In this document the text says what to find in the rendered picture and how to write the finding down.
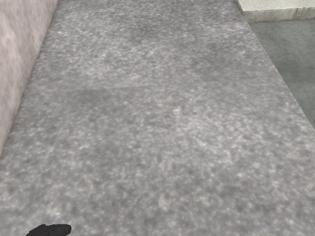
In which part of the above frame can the robot left hand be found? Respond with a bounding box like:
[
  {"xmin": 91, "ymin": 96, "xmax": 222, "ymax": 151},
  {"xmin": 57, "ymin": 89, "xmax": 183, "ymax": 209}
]
[{"xmin": 26, "ymin": 224, "xmax": 72, "ymax": 236}]

